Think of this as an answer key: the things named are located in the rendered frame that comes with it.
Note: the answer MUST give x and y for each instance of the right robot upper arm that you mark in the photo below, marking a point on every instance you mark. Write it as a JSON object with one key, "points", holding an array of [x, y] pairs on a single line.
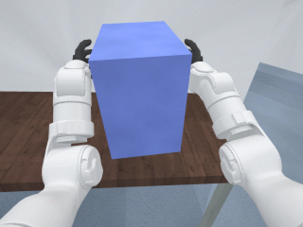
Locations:
{"points": [[252, 163]]}

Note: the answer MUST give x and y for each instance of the carton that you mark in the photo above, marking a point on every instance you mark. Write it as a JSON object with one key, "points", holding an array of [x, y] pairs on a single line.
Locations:
{"points": [[141, 75]]}

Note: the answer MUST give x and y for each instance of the robot right hand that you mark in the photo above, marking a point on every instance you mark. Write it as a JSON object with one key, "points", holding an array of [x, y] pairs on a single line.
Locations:
{"points": [[196, 53]]}

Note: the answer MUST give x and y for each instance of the left robot forearm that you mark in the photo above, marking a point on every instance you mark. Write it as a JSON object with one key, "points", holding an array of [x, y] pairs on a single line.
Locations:
{"points": [[72, 102]]}

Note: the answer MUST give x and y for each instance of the robot left hand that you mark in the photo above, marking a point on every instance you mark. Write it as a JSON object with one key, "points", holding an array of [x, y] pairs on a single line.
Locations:
{"points": [[81, 52]]}

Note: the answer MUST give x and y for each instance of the table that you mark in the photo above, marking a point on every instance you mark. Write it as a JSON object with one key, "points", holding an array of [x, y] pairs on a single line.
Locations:
{"points": [[24, 133]]}

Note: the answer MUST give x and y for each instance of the left robot upper arm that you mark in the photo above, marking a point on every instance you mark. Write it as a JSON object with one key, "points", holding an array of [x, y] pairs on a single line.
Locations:
{"points": [[68, 173]]}

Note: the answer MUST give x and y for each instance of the right robot forearm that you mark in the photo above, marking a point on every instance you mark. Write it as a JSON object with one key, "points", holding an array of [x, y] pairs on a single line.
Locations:
{"points": [[231, 120]]}

